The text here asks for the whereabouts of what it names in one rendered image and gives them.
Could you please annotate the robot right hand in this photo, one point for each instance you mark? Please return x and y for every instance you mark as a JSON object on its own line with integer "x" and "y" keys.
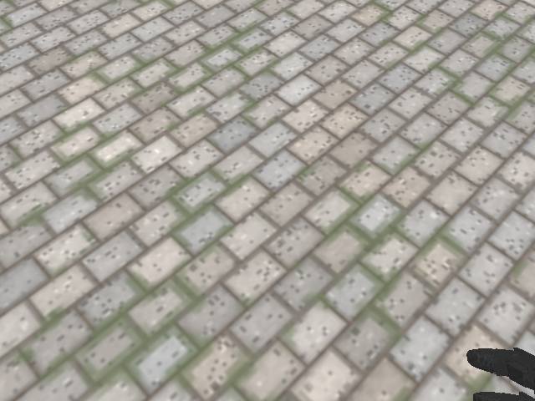
{"x": 518, "y": 365}

